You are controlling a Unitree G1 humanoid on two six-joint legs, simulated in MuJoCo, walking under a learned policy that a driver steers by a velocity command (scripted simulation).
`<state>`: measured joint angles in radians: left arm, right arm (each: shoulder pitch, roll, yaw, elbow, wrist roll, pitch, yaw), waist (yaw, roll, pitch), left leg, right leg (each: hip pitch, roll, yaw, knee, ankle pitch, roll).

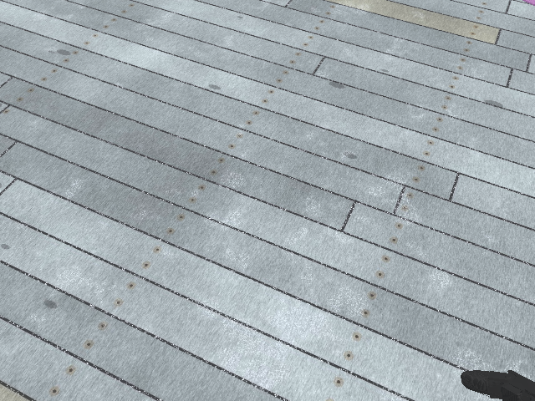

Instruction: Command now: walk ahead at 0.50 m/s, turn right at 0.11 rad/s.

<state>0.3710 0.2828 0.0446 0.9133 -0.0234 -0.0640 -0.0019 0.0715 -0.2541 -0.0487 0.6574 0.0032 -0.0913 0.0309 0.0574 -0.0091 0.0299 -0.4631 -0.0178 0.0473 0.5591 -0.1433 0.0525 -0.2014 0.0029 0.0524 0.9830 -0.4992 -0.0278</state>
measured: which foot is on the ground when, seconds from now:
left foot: down 0.00-0.50, up 0.52-0.90, down 0.92-1.00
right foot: up 0.00-0.48, down 0.50-1.00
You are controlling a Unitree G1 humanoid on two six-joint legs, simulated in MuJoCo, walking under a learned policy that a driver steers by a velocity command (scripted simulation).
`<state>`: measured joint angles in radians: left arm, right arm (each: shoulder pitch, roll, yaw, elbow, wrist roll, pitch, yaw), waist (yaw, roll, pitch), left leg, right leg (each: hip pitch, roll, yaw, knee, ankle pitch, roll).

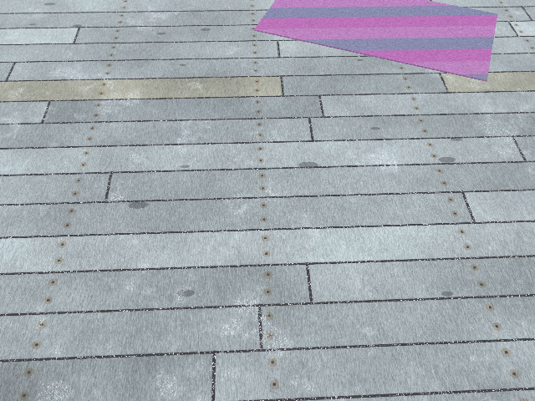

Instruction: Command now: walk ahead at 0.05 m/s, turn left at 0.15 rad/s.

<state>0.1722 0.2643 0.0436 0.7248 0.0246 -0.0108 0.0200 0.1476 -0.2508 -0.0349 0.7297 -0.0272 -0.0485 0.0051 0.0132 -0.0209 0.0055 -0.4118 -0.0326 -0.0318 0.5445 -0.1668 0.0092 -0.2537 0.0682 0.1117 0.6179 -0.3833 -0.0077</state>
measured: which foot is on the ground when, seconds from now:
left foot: down 0.00-0.22, up 0.24-0.50, down 0.52-1.00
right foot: down 0.00-0.52, up 0.54-0.92, down 0.94-1.00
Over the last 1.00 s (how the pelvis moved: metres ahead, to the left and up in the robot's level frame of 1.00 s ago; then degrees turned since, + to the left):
0.45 -0.08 0.00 -26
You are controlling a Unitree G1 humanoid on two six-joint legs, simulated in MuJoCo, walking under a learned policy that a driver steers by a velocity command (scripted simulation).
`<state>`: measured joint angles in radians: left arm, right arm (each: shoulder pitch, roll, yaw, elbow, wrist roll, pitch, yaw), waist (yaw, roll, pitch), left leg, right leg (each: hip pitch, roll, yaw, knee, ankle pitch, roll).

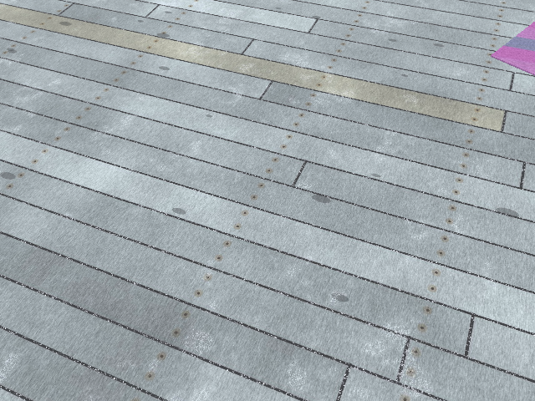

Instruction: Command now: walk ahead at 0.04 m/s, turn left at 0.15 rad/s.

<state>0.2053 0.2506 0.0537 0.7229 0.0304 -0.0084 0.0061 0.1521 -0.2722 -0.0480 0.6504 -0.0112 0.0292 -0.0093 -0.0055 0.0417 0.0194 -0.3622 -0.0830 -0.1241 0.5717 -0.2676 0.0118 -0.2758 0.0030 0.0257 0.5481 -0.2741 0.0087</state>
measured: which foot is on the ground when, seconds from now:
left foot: down 0.00-0.04, up 0.06-0.26, down 0.28-0.76, up 0.78-1.00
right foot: down 0.00-0.28, up 0.30-0.72, down 0.74-1.00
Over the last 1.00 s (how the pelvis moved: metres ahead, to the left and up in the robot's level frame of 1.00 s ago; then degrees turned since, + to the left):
0.02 0.03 0.00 27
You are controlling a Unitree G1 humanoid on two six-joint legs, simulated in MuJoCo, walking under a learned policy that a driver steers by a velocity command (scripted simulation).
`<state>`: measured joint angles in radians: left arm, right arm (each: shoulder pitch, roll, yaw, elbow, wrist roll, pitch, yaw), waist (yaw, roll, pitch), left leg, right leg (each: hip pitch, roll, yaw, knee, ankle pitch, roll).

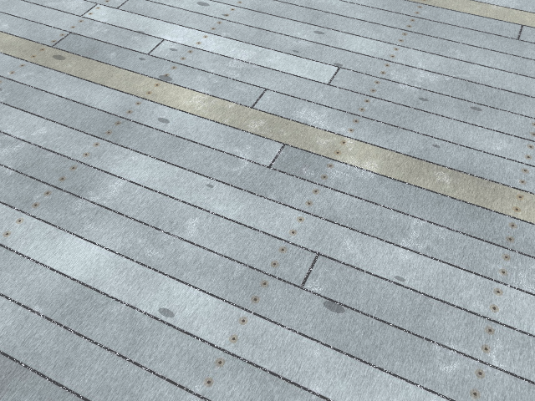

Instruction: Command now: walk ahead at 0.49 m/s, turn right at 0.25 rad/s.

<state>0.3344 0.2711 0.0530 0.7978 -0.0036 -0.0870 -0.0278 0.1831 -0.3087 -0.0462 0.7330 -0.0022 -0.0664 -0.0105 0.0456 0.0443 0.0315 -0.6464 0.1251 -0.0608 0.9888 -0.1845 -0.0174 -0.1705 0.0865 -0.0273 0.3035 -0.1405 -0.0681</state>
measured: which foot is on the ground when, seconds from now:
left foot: up 0.00-0.22, down 0.24-0.76, up 0.78-1.00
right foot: down 0.00-0.26, up 0.28-0.74, down 0.76-1.00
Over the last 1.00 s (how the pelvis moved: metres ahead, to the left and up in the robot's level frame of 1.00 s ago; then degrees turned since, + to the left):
0.39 -0.02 0.01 0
